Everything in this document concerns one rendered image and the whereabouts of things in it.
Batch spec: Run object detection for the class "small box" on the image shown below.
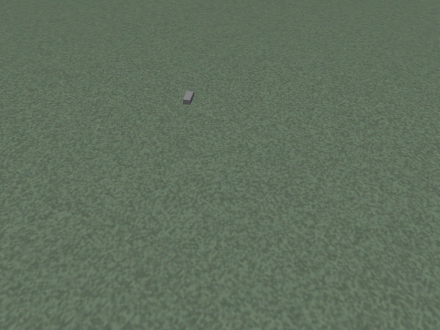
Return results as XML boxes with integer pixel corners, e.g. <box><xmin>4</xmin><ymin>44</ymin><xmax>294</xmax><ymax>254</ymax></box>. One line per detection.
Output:
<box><xmin>183</xmin><ymin>91</ymin><xmax>194</xmax><ymax>105</ymax></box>

